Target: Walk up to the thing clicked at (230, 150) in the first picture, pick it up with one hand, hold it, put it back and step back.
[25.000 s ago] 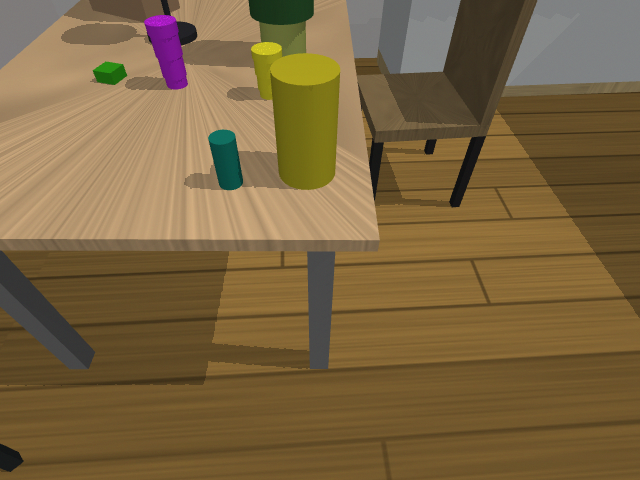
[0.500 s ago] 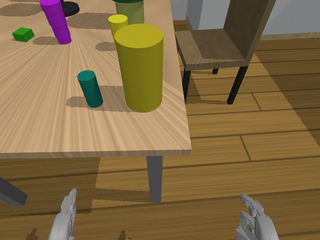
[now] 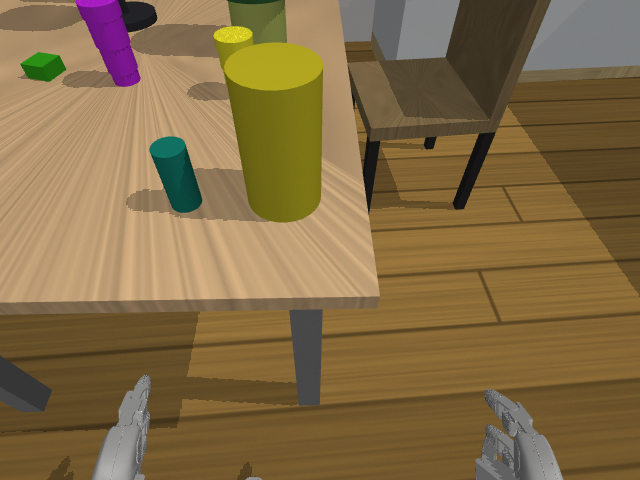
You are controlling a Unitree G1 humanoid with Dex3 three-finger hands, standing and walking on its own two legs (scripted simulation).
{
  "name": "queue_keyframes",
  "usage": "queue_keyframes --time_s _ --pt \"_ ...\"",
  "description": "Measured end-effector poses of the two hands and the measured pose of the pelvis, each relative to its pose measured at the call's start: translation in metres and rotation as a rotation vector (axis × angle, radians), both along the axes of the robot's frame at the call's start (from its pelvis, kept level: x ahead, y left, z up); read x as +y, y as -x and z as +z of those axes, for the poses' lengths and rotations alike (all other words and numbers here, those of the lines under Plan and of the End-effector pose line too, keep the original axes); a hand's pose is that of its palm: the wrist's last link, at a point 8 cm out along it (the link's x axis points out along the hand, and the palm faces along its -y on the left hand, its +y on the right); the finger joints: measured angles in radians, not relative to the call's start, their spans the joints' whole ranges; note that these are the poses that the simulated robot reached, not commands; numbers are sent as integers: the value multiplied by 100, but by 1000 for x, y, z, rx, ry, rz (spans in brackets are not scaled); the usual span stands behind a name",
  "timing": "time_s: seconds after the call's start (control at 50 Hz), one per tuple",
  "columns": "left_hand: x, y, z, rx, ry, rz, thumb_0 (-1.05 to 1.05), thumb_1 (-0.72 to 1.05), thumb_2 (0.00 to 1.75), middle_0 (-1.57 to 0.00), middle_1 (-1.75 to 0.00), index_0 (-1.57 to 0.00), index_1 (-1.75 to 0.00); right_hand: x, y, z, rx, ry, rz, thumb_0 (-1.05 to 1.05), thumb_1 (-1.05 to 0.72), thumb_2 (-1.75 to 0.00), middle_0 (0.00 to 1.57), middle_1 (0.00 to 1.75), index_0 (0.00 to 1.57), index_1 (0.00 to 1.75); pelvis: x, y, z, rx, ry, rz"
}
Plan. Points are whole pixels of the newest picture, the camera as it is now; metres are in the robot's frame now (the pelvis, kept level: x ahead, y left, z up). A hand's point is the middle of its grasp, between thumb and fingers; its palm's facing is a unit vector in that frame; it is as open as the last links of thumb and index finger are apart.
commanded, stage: home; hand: left
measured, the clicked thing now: (177, 176) +0.53 +0.22 +0.08
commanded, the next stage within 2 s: stand in 1.36 s
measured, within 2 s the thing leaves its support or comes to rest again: neither
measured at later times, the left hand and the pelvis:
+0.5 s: hand (166, 465) +0.17 +0.18 -0.04, palm faces +0.11 -0.97 -0.24, open 17.5 cm; pelvis -0.01 +0.01 +0.00, yaw +0 degrees
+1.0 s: hand (170, 462) +0.17 +0.18 -0.04, palm faces +0.11 -0.96 -0.25, open 17.6 cm; pelvis +0.00 +0.00 +0.00, yaw +0 degrees
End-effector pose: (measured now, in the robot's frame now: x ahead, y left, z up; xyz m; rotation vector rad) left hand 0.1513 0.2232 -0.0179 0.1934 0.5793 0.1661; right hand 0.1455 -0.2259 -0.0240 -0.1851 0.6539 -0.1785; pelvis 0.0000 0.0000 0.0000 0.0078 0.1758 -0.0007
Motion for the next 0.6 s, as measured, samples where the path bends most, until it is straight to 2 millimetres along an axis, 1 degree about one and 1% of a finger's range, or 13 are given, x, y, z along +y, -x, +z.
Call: queue_keyframes --time_s 0.3,0.6 --pt "7 7 -1 -9 -6 5 -1 -55 5 -5 -5 -5 -6 6 7 0 -2 6 -4 1 -90 -90 20 30 20 31 6 6 -3 2 5 -2" --pt "9 3 0 -13 -12 7 -1 -56 4 -5 -5 -5 -6 8 6 0 -1 7 -12 1 -90 -90 20 30 20 31 9 4 -4 9 6 -6"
